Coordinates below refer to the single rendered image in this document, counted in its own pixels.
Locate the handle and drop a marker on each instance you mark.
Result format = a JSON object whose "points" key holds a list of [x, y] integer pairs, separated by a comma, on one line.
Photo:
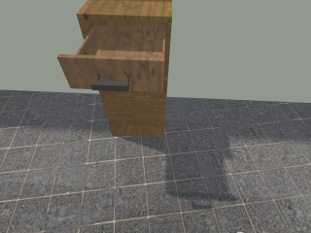
{"points": [[110, 85]]}

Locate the cabinet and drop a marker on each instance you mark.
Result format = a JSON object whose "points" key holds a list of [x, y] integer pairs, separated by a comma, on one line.
{"points": [[132, 113]]}

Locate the drawer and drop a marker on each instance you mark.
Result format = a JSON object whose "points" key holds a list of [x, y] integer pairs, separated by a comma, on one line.
{"points": [[115, 52]]}

